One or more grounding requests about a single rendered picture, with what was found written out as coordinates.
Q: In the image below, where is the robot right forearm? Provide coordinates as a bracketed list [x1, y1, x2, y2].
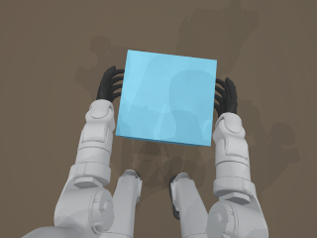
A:
[212, 112, 268, 232]

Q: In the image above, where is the robot left forearm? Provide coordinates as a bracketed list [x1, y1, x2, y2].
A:
[53, 99, 116, 225]

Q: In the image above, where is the left robot hand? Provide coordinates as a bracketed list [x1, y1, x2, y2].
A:
[96, 65, 125, 103]

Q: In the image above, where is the left robot upper arm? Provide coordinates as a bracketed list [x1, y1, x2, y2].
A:
[22, 186, 115, 238]

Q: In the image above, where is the right robot upper arm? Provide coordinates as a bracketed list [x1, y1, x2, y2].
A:
[205, 200, 268, 238]

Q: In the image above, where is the carton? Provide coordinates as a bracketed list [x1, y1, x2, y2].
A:
[115, 50, 217, 147]

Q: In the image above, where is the right robot hand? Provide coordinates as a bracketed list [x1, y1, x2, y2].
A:
[213, 77, 238, 119]

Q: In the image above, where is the robot left shin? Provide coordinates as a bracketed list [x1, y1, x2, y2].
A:
[117, 170, 139, 183]

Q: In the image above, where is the robot right foot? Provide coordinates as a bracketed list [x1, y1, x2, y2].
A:
[168, 176, 180, 220]

